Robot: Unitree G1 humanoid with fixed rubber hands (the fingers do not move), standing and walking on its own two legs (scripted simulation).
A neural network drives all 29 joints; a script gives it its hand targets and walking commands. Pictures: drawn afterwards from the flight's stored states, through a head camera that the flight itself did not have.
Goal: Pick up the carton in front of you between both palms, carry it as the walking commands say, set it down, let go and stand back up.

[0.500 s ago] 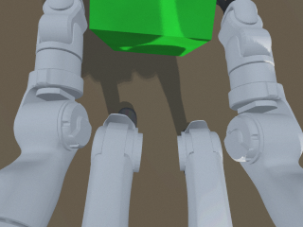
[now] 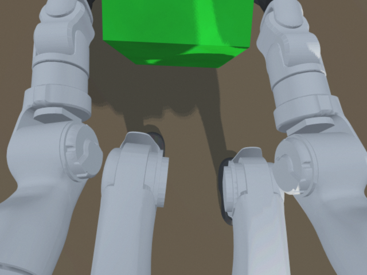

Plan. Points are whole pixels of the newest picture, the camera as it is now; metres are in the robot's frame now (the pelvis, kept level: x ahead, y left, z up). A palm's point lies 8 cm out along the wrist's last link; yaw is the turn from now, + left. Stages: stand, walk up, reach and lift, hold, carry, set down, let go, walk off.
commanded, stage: set down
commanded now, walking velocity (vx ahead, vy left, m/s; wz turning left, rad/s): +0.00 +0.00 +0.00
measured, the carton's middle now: (179, 3) +0.55 +0.11 -0.25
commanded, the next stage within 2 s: let go in 1.90 s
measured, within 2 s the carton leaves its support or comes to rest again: rests again in 0.64 s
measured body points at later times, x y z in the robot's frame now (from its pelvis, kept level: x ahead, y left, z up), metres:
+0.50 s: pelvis -0.01 +0.00 -0.01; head +0.38 +0.04 +0.21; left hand +0.55 +0.26 -0.18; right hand +0.58 -0.05 -0.18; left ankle +0.12 +0.13 -0.35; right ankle +0.08 -0.12 -0.35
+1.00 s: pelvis -0.01 +0.01 -0.01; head +0.37 +0.05 +0.22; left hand +0.55 +0.30 -0.17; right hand +0.59 -0.09 -0.16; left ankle +0.12 +0.13 -0.35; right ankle +0.08 -0.11 -0.35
